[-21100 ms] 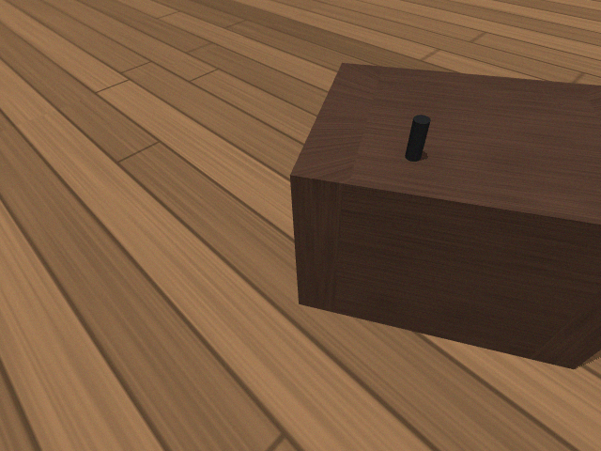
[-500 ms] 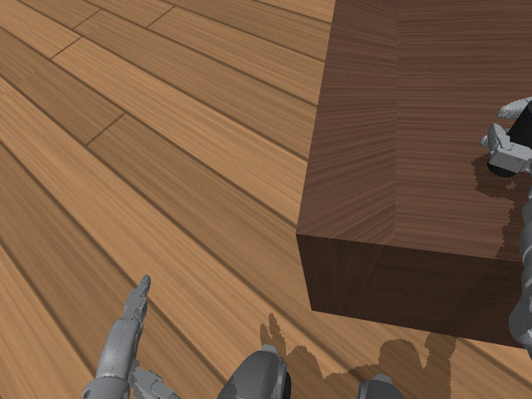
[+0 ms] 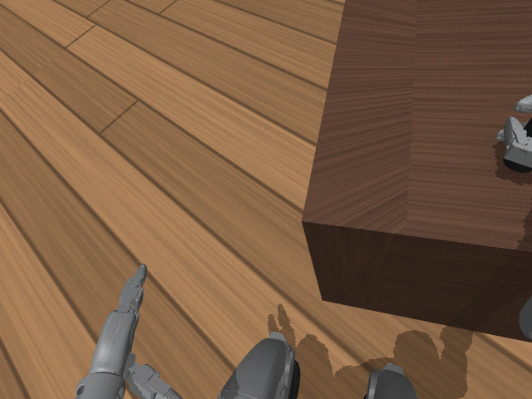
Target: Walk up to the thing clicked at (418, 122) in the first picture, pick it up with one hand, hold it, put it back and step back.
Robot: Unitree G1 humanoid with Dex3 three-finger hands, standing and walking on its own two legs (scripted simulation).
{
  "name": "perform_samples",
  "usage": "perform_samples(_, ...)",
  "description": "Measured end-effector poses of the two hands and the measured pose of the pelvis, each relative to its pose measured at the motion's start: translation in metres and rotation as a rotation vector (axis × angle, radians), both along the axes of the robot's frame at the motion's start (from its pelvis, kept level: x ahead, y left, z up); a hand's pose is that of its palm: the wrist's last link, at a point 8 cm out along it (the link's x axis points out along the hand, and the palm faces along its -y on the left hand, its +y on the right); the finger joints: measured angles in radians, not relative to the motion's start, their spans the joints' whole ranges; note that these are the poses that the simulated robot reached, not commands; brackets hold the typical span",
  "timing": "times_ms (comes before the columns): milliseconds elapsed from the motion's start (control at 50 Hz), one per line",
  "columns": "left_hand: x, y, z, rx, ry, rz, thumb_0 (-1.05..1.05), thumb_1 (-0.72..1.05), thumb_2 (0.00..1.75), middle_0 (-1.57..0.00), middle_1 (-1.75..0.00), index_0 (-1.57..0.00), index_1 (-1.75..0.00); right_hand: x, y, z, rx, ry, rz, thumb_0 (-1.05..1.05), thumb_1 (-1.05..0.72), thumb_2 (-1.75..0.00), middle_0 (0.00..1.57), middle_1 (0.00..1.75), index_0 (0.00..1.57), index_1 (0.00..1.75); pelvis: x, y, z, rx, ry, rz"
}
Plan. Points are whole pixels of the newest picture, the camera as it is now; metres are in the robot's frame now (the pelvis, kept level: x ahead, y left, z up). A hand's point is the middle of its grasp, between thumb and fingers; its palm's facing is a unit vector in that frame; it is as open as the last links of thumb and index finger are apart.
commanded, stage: lower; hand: right
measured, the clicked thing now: out of the picture +0.53 -0.24 +0.03
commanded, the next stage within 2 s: loosen in 0.04 s
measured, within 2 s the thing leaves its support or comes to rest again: neither
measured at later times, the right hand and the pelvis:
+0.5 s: hand (529, 136) +0.52 -0.23 +0.03, palm faces +0.21 +0.98 +0.01, open 6.6 cm; pelvis +0.00 +0.00 -0.01, yaw +0 degrees
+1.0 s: hand out of the picture +0.53 -0.25 +0.05, palm faces +0.25 +0.97 +0.01, open 14.9 cm; pelvis +0.01 +0.00 +0.00, yaw +0 degrees
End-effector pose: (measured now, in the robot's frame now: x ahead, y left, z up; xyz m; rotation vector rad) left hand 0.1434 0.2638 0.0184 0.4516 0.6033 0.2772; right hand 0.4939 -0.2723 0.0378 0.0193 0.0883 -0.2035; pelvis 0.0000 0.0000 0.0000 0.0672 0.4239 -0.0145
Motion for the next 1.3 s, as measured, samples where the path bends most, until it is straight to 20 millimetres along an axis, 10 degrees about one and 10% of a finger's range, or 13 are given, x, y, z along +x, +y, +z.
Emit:
perform_samples(260,0.006,-0.003,-0.001,0.003,0.004,-0.008,-0.01,-0.53,0.04,-0.07,-0.05,-0.06,-0.05,0.000,-0.005,-0.003,-0.002,-0.033,-0.002,0.00,-0.19,-1.09,1.03,1.11,1.06,1.10,0.004,-0.003,-0.004,0.003,0.008,-0.002)
perform_samples(480,0.001,-0.001,-0.003,-0.008,0.018,0.000,-0.01,-0.52,0.04,-0.07,-0.06,-0.07,-0.05,-0.001,-0.005,-0.004,-0.003,-0.021,-0.010,0.00,-0.06,-0.69,1.09,0.91,1.10,0.90,0.003,-0.001,-0.005,0.001,0.008,-0.003)
perform_samples(920,0.007,0.004,0.001,0.010,0.011,0.001,-0.02,-0.53,0.05,-0.07,-0.06,-0.07,-0.06,0.002,-0.011,-0.002,-0.008,-0.027,-0.026,0.00,0.23,-0.27,0.45,0.35,0.44,0.35,0.005,0.002,-0.005,0.002,0.008,-0.006)
perform_samples(1300,0.018,-0.013,-0.004,-0.148,0.058,0.014,-0.02,-0.53,0.05,-0.06,-0.05,-0.06,-0.05,-0.011,-0.062,0.120,-0.079,-0.028,-0.030,-0.01,0.43,-0.07,0.11,0.08,0.10,0.07,0.021,-0.004,0.035,-0.010,-0.091,-0.015)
